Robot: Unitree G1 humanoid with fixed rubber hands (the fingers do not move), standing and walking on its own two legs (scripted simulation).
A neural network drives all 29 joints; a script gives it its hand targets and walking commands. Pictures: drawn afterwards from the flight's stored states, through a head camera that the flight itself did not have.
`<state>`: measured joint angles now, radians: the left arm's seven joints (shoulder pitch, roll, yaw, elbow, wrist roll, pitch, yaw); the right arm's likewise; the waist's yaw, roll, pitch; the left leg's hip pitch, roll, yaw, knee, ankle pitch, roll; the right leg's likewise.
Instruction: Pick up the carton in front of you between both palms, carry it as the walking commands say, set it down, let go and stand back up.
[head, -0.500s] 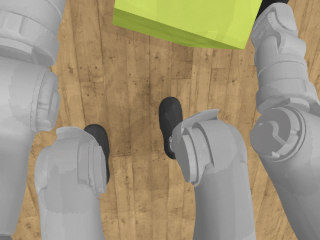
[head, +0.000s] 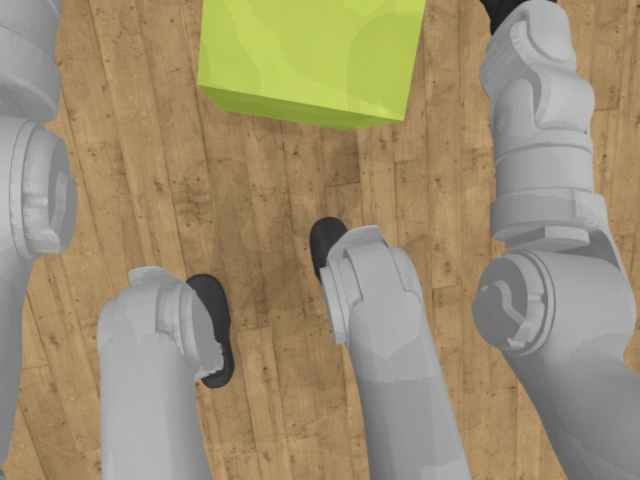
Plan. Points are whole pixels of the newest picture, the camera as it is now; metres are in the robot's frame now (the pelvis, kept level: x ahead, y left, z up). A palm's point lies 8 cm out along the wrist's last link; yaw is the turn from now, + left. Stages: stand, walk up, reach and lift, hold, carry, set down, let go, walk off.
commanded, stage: set down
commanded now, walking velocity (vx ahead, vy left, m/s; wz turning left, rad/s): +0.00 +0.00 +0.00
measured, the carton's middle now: (303, 31) +0.55 -0.10 -0.31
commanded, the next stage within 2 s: let go in 0.66 s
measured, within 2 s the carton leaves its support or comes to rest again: neither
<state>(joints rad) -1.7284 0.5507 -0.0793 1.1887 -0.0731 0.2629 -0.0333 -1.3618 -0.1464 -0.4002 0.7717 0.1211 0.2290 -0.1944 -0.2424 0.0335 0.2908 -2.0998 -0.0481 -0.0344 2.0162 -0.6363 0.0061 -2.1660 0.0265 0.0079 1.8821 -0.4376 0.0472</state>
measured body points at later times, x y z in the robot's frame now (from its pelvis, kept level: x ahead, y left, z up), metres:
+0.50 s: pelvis +0.03 +0.00 +0.12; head +0.37 +0.00 +0.41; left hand +0.66 +0.10 +0.02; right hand +0.52 -0.27 +0.02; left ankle +0.08 +0.11 -0.40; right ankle +0.14 -0.13 -0.40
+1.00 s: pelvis +0.05 -0.01 +0.25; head +0.33 +0.00 +0.60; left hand +0.55 +0.13 +0.13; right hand +0.45 -0.25 +0.14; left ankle +0.08 +0.11 -0.40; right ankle +0.14 -0.13 -0.40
